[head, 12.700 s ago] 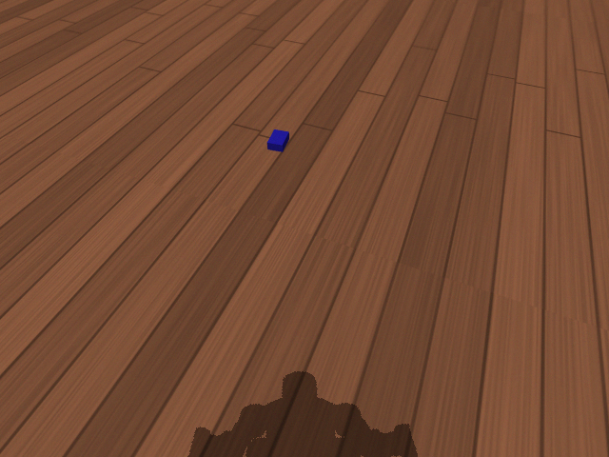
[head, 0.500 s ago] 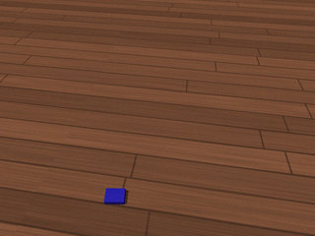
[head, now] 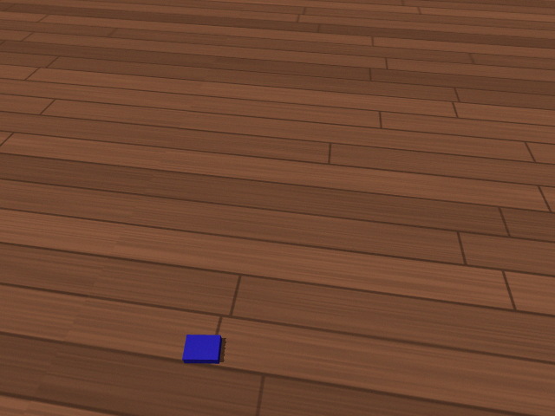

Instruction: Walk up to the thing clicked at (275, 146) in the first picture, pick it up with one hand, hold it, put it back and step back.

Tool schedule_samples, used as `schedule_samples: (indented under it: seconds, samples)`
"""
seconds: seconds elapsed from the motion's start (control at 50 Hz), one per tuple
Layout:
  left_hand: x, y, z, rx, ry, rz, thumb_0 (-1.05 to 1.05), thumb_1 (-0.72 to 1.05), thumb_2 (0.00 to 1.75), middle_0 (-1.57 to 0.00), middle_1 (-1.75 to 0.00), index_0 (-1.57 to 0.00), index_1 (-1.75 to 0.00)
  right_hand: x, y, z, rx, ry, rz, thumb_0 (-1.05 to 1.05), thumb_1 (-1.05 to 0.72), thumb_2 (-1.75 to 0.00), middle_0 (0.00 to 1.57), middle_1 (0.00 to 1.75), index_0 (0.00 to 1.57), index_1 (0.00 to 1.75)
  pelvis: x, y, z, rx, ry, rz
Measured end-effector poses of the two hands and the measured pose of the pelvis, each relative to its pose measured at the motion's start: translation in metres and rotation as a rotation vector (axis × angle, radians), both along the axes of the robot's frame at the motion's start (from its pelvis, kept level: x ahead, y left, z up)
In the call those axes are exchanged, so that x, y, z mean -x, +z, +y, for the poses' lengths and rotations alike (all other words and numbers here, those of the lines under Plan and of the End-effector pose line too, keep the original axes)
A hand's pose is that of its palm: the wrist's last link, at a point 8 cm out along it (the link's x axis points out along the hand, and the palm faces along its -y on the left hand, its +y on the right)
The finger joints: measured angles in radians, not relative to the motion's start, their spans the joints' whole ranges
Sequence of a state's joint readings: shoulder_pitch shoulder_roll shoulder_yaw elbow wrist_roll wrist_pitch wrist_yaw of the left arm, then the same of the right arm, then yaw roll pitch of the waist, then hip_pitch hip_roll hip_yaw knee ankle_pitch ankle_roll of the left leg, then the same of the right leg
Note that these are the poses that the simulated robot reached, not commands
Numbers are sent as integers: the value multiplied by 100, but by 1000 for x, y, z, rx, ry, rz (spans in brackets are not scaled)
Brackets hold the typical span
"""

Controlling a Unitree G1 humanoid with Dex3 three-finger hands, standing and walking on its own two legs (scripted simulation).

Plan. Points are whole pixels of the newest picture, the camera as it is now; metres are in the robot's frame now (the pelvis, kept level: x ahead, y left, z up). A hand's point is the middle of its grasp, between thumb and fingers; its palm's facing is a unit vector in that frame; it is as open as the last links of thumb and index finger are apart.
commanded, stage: stand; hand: left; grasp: from above
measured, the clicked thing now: (202, 349) +0.46 +0.26 -0.76
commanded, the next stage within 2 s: rise first in 0.08 s
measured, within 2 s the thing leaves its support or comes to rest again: neither
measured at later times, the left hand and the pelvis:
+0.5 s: hand out of the picture +0.15 +0.25 -0.17, palm faces -0.05 -0.93 -0.37, open 10.0 cm; pelvis -0.01 +0.00 -0.03, yaw +1 degrees
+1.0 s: hand out of the picture +0.12 +0.26 -0.22, palm faces -0.16 -0.88 -0.45, open 14.1 cm; pelvis +0.00 +0.01 -0.09, yaw +2 degrees
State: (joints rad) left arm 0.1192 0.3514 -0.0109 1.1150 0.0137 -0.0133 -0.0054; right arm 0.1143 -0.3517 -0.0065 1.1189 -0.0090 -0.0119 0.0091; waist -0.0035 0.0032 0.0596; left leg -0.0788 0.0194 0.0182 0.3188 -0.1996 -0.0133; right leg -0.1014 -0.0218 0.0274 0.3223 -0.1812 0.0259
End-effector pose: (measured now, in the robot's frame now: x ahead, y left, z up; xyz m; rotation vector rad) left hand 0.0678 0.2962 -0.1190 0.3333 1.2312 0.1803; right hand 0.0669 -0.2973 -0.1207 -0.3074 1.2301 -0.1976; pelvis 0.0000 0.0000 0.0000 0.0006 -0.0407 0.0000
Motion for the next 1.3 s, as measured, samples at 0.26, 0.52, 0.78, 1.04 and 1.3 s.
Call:
schedule_samples:
  seconds: [0.26, 0.52, 0.78, 1.04, 1.3]
  samples:
    - [-12, 1, -3, 4, 39, -70, 1, 87, 91, -20, -35, -19, -35, -5, -1, 7, -7, 8, -62, 1, -90, -89, 20, 30, 20, 30, 4, -3, 0, 2, 17, 39]
    - [-71, -16, 2, -25, -57, -109, 1, 18, 90, -17, -88, -18, -86, -24, -16, 44, -80, 0, -208, 1, -89, -89, 20, 30, 21, 30, 8, -28, 1, 12, 20, 182]
    - [-61, -46, 8, -72, -113, -97, 0, -45, 98, -10, -105, -9, -106, -71, -38, 50, -63, 72, -337, 1, -87, -89, 20, 30, 21, 30, 3, -68, 6, 26, 30, 287]
    - [-54, -63, 7, -113, -166, -83, 0, -53, 98, -9, -107, -8, -107, -100, -53, 61, -68, 130, -436, 2, -89, -89, 20, 30, 21, 30, 6, -97, 5, 43, 37, 359]
    - [-70, -121, 17, -216, -361, -88, 0, -54, 96, -12, -104, -11, -104, -98, -103, 59, -65, 197, -468, 1, -90, -90, 20, 30, 21, 30, 28, -149, 3, 49, 40, 465]
